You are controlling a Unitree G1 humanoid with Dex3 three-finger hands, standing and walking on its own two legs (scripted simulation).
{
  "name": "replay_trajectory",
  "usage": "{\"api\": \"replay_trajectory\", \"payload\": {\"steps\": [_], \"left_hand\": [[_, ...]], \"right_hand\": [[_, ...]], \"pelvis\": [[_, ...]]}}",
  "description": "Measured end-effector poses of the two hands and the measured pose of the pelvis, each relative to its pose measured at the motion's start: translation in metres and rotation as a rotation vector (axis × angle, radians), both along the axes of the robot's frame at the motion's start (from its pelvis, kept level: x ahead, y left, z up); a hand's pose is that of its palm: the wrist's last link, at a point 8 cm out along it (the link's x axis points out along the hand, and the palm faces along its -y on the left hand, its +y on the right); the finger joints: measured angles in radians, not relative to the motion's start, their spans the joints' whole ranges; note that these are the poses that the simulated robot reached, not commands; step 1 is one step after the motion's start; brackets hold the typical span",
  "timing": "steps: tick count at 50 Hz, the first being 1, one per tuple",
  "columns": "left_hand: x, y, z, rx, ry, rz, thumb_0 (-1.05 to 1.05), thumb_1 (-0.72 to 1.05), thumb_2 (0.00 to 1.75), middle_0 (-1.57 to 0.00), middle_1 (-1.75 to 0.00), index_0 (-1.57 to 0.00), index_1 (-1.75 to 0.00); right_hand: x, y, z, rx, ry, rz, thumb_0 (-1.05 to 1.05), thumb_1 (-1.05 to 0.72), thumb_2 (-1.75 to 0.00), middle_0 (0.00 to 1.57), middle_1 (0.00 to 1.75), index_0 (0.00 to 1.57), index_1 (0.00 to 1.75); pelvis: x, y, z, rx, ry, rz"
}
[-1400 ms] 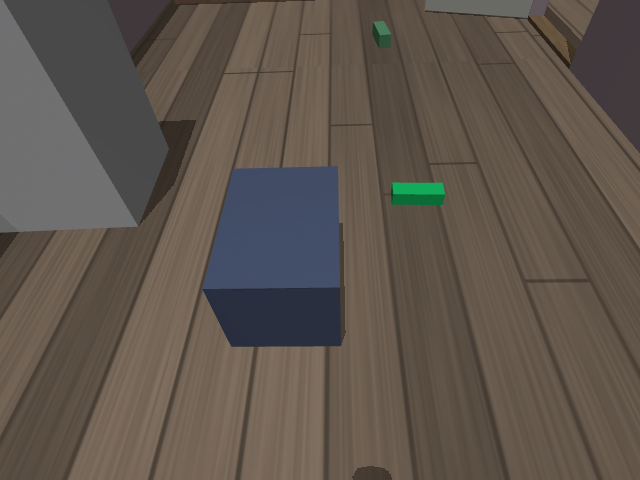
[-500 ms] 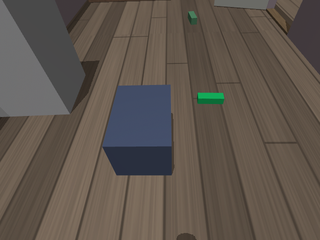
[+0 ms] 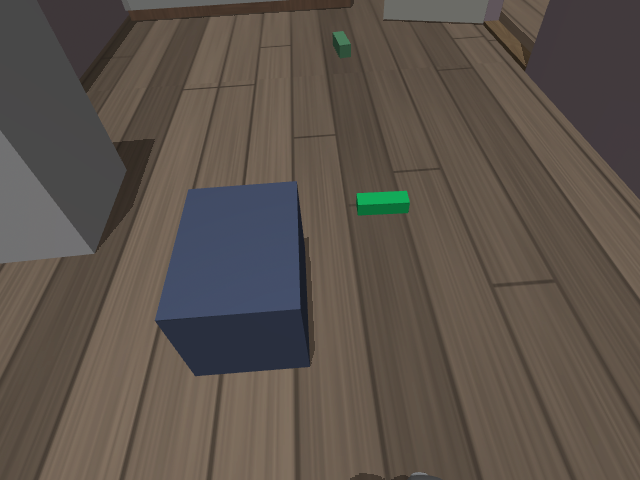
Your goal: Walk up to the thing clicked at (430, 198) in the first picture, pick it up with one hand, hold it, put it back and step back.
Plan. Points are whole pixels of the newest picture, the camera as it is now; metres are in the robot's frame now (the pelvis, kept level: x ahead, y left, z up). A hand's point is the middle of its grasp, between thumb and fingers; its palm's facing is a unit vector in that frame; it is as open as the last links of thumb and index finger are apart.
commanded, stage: walk up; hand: left
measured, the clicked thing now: (382, 203) +1.34 -0.17 -0.74
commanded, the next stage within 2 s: none
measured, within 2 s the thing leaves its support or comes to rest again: neither
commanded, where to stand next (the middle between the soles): +1.02 -0.33 m, yaw +3 degrees
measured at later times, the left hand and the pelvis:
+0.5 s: hand (223, 434) +0.22 +0.20 -0.16, palm faces +0.00 -0.95 -0.31, open 7.4 cm; pelvis +0.19 -0.08 -0.01, yaw +1 degrees
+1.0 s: hand (299, 280) +0.48 +0.09 -0.13, palm faces -0.01 -0.92 -0.39, open 7.4 cm; pelvis +0.41 -0.18 -0.01, yaw +0 degrees
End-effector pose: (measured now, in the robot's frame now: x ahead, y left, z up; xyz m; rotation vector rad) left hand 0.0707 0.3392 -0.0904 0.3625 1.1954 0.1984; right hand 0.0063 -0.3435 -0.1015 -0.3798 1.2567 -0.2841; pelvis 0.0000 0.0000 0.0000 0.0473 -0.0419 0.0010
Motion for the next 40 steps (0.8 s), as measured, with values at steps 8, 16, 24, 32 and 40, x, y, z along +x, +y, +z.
{"api": "replay_trajectory", "payload": {"steps": [8, 16, 24, 32, 40], "left_hand": [[0.045, -0.061, 0.0, 0.017, -0.093, 0.022, 0.0, 0.9, 0.89, -0.2, -0.3, -0.2, -0.3], [0.07, -0.098, -0.004, -0.042, -0.04, 0.053, 0.0, 0.9, 0.89, -0.2, -0.3, -0.21, -0.3], [0.132, -0.098, -0.035, -0.07, -0.006, 0.046, 0.0, 0.9, 0.89, -0.2, -0.3, -0.21, -0.3], [0.24, -0.115, -0.026, -0.062, -0.024, -0.035, 0.01, 0.9, 0.89, -0.2, -0.3, -0.2, -0.3], [0.357, -0.152, -0.007, -0.006, -0.115, -0.091, 0.0, 0.9, 0.89, -0.2, -0.3, -0.2, -0.3]], "right_hand": [[0.078, -0.055, -0.02, 0.012, -0.018, 0.025, 0.01, -0.91, -0.9, 0.2, 0.29, 0.21, 0.3], [0.178, -0.053, 0.006, 0.069, -0.123, 0.126, 0.0, -0.91, -0.9, 0.2, 0.29, 0.21, 0.3], [0.265, -0.054, 0.011, 0.008, -0.166, 0.169, 0.0, -0.9, -0.9, 0.21, 0.3, 0.21, 0.3], [0.299, -0.076, 0.021, -0.007, -0.172, 0.098, 0.0, -0.9, -0.9, 0.21, 0.3, 0.21, 0.3], [0.34, -0.136, -0.005, 0.01, -0.088, 0.057, 0.0, -0.9, -0.9, 0.21, 0.3, 0.21, 0.3]], "pelvis": [[0.051, -0.051, -0.011, -0.032, -0.025, 0.008], [0.109, -0.073, 0.005, -0.047, -0.007, 0.011], [0.185, -0.075, -0.012, -0.042, 0.001, 0.02], [0.253, -0.094, -0.004, -0.011, 0.0, -0.001], [0.33, -0.142, -0.016, -0.017, -0.002, -0.01]]}}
